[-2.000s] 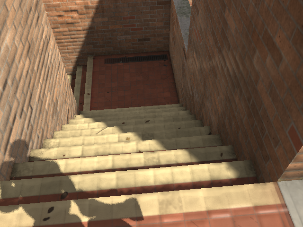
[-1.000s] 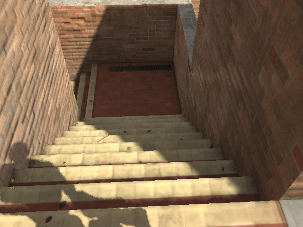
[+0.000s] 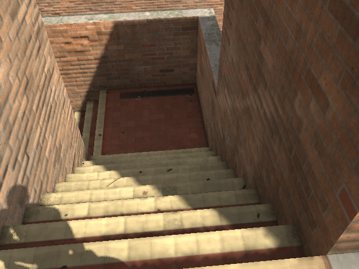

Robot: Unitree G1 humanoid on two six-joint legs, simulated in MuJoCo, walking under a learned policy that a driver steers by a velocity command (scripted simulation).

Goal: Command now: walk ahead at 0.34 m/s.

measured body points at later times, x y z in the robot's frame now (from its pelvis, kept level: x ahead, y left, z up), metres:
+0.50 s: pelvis +0.24 +0.01 -0.01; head +0.25 +0.01 +0.44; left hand +0.11 +0.22 -0.16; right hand +0.41 -0.21 -0.14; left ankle +0.35 +0.10 -0.74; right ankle +0.04 -0.11 -0.73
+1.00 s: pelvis +0.46 +0.01 -0.05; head +0.46 +0.01 +0.40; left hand +0.59 +0.20 -0.19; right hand +0.27 -0.13 -0.18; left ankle +0.35 +0.10 -0.73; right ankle +0.65 -0.15 -0.74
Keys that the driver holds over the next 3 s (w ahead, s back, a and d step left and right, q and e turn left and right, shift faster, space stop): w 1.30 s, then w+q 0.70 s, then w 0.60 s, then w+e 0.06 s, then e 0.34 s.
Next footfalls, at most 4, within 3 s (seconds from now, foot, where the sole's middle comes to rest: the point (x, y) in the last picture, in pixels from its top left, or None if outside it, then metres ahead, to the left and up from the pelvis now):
0.50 left None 0.39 0.11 -0.77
1.16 right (215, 256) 0.66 -0.14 -0.98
1.68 left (161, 232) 0.88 0.11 -1.18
2.14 right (184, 209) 1.13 -0.03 -1.39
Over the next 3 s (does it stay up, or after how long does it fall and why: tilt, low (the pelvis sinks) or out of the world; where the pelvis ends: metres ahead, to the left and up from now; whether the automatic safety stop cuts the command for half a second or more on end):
stays up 1.37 0.17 -0.85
